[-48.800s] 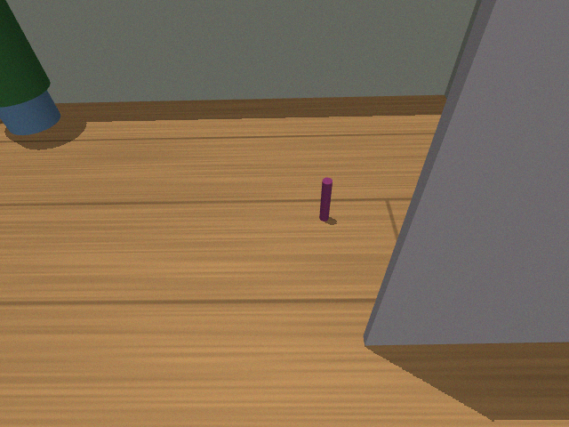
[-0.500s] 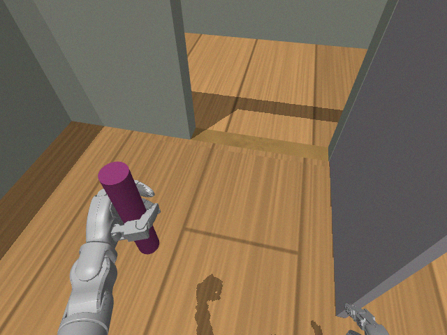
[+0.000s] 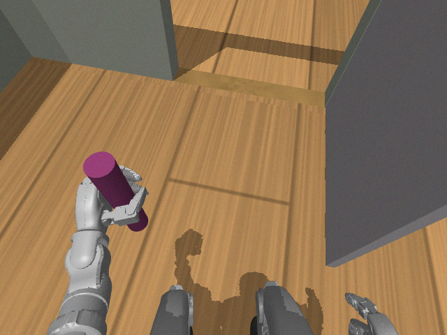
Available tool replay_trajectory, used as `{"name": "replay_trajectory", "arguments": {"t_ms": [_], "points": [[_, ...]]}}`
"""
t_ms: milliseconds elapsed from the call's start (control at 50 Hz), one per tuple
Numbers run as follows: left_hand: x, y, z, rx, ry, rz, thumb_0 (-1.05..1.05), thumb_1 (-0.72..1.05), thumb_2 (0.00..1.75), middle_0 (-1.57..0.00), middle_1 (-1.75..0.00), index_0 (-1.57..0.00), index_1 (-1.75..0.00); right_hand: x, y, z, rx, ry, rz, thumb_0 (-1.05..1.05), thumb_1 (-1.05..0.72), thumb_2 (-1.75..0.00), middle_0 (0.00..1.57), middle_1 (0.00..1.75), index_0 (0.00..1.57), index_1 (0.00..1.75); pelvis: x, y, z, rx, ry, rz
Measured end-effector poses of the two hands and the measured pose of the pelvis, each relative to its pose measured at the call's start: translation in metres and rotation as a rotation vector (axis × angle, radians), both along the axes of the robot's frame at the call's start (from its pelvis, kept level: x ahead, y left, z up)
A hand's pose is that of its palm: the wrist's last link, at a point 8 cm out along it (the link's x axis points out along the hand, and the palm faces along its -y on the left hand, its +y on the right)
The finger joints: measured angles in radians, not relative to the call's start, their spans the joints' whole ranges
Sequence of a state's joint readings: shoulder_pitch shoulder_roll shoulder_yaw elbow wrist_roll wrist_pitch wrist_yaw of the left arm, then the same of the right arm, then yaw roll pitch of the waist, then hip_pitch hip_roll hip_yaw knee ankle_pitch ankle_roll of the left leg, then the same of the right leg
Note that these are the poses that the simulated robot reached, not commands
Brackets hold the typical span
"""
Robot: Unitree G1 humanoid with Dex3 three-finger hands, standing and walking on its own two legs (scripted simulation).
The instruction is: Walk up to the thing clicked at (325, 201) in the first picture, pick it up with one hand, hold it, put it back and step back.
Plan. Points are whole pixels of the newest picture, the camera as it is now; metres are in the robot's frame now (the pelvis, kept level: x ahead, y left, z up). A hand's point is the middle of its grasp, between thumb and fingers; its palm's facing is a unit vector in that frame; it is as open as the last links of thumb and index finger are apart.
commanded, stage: crouch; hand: left
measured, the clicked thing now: (122, 199) +0.37 +0.19 -0.01
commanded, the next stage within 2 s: lower in 1.28 s
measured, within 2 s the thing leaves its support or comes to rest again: neither
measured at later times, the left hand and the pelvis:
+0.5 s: hand (149, 234) +0.37 +0.19 -0.24, palm faces +0.09 -1.00 -0.02, open 5.7 cm; pelvis -0.05 +0.00 -0.21, yaw -1 degrees
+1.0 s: hand (154, 239) +0.38 +0.20 -0.35, palm faces +0.10 -1.00 -0.02, open 5.7 cm; pelvis -0.06 +0.00 -0.30, yaw -3 degrees
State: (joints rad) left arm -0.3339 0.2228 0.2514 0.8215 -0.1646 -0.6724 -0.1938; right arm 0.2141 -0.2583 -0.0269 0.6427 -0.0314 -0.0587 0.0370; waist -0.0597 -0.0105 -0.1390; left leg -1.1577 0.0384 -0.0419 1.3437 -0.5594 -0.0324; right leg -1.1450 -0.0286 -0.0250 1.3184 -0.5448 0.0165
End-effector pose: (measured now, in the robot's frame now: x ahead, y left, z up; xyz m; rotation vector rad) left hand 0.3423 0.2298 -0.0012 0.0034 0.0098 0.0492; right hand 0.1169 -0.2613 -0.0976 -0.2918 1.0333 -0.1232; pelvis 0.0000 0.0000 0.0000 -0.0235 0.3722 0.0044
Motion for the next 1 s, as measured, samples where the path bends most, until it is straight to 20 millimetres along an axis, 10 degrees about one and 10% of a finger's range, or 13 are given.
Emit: {"name": "replay_trajectory", "arguments": {"t_ms": [520, 1000], "points": [[0.003, 0.011, -0.243, 0.014, -0.010, 0.042, 0.02, 0.15, 1.08, -0.98, -1.08, -0.97, -1.09, -0.036, 0.009, -0.235, 0.011, 0.152, 0.096, 0.01, -0.89, -0.90, 0.20, 0.30, 0.20, 0.30, -0.050, 0.001, -0.214, -0.019, 0.180, -0.015], [0.016, 0.018, -0.344, 0.015, 0.003, 0.048, 0.02, 0.16, 1.07, -0.98, -1.08, -0.97, -1.09, -0.077, -0.007, -0.312, -0.050, 0.266, 0.091, 0.01, -0.89, -0.89, 0.20, 0.30, 0.20, 0.30, -0.061, 0.004, -0.303, -0.046, 0.131, -0.037]]}}
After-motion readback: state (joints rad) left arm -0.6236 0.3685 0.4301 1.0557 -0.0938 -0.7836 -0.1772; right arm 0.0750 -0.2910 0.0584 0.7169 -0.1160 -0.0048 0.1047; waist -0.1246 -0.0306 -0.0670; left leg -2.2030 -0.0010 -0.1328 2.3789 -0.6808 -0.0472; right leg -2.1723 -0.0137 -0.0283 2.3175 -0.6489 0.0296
